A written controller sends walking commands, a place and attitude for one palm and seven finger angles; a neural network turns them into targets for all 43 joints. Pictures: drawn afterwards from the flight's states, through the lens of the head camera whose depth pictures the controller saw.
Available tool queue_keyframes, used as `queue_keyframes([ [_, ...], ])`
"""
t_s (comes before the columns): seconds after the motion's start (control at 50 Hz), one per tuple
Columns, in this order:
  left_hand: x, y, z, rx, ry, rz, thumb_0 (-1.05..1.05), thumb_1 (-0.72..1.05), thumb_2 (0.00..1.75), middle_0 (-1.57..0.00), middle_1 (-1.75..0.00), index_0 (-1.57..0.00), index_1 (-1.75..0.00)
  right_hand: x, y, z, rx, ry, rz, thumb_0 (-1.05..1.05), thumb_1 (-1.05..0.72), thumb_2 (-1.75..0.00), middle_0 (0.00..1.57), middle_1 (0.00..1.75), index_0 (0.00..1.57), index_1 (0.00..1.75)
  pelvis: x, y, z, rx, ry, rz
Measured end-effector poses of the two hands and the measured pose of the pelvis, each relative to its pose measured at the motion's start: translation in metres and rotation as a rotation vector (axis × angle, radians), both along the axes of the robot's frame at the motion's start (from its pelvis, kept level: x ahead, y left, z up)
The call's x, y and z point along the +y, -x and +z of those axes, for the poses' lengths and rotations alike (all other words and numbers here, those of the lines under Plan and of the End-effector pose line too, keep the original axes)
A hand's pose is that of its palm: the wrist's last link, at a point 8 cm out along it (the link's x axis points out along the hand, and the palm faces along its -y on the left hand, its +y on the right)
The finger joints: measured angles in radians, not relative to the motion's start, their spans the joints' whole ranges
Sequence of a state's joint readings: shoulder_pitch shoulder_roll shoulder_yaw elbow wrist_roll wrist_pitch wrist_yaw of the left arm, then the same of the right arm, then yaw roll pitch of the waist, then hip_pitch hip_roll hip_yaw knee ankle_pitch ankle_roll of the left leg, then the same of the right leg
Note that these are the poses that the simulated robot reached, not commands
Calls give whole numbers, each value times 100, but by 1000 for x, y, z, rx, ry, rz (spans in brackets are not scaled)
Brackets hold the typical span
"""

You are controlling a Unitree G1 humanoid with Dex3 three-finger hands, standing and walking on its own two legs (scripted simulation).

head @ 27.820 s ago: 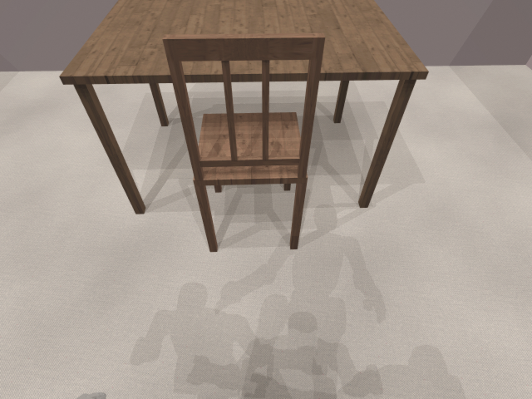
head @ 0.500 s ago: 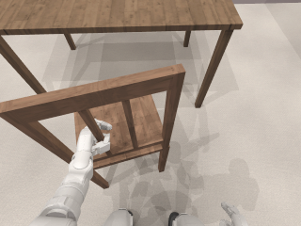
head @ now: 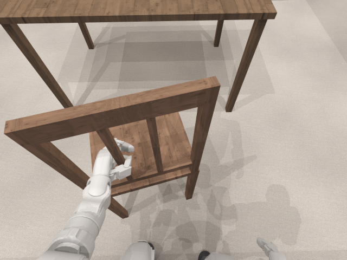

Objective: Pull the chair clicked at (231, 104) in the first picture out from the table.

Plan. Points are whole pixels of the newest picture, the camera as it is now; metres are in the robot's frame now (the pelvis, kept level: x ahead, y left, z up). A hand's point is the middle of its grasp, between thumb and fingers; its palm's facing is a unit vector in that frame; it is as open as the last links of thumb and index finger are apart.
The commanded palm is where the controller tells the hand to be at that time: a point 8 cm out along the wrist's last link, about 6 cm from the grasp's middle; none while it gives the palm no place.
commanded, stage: step backward, pulling the chair out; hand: left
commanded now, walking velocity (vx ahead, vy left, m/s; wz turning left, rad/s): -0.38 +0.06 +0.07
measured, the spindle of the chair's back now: (119, 157) +0.35 +0.17 -0.06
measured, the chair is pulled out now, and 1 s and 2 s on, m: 0.42 0.61 0.61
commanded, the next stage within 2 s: stop walking, hand still on the chair in 0.26 s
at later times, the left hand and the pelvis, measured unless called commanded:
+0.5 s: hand (122, 221) +0.19 +0.14 -0.06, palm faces +0.07 -0.98 -0.19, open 5.2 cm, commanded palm +0.17 +0.19 -0.05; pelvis -0.13 -0.01 +0.00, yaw +1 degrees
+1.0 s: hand (113, 251) +0.14 +0.15 -0.06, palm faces +0.05 -0.98 -0.19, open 5.3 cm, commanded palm +0.11 +0.20 -0.05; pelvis -0.12 +0.00 +0.00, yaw +0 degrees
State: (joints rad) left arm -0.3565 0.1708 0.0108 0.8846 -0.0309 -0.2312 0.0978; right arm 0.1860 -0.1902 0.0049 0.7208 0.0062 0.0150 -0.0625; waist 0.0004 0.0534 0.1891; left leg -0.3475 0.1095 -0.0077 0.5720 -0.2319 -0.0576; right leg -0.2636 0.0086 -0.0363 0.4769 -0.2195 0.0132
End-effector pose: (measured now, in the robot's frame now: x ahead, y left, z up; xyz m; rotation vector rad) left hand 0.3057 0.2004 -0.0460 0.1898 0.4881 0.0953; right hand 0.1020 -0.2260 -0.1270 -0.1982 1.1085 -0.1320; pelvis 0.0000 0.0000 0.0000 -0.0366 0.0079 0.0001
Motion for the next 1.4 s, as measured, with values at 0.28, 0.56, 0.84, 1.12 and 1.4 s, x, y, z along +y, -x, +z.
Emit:
queue_keyframes([
  [0.28, -6, 70, 1, 2, 8, -11, -1, 69, 77, -25, -120, -50, -144, -36, 79, 14, -52, 125, -62, 1, -91, -90, 20, 30, 20, 29, 5, 80, -4, 11, -33, 17],
  [0.56, -13, 147, 2, 25, 16, 32, 1, 69, 79, -25, -118, -50, -144, -32, 138, 8, -79, 61, -72, 1, -91, -90, 20, 30, 20, 29, -8, 131, -5, -49, -33, 12],
  [0.84, -4, 180, 3, 36, 26, -47, 1, 69, 78, -22, -121, -50, -144, 7, 147, 18, -150, 36, -85, 1, -91, -90, 20, 30, 20, 29, 15, 134, -1, -84, -26, -8],
  [1.12, -5, 192, 4, 49, 14, 44, 3, 67, 84, -26, -118, -50, -144, -13, 108, 19, -180, 13, -32, 1, -91, -90, 20, 30, 20, 30, -8, 110, 4, -63, -26, 0],
  [1.4, -6, 192, 4, 54, 19, 63, 4, 67, 84, -26, -119, -50, -144, -40, 49, 43, -282, 81, -22, 1, -91, -90, 20, 30, 20, 29, -15, 88, 6, -58, -32, 7],
])
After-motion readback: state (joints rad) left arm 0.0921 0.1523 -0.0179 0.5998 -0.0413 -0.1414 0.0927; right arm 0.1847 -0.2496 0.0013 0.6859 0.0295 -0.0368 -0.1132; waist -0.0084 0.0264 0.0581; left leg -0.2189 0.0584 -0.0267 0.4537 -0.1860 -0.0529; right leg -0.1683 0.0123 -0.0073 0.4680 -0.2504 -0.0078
